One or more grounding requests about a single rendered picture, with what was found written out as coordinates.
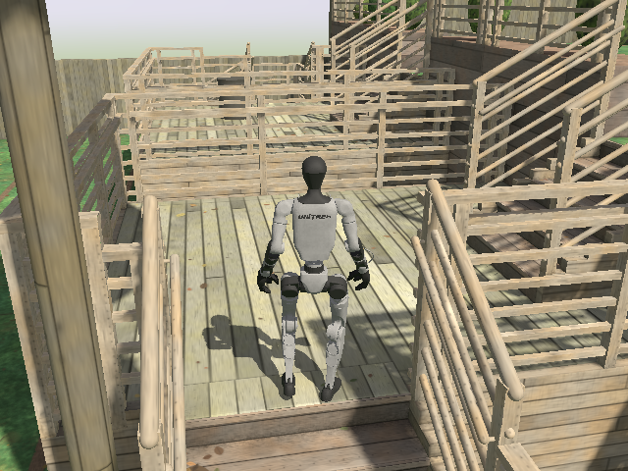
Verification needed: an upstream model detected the right robot foot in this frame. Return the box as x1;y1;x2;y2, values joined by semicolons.
321;377;341;402

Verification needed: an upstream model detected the robot left forearm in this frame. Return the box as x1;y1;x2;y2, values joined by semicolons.
260;240;280;278

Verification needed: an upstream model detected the left robot foot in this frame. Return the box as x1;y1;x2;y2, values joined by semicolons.
282;372;295;396

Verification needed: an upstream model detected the robot left upper arm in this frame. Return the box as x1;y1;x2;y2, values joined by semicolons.
270;199;294;255

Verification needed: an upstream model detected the robot right forearm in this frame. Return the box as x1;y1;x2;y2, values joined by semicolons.
350;238;369;274

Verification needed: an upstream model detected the robot foot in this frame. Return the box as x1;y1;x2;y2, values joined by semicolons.
282;372;295;396
321;377;341;402

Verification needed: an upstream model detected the robot left hand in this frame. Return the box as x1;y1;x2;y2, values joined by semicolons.
257;270;279;293

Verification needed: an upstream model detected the robot right upper arm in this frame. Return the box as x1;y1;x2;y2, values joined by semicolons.
335;198;360;252

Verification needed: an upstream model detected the robot right hand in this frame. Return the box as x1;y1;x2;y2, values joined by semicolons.
347;270;370;290

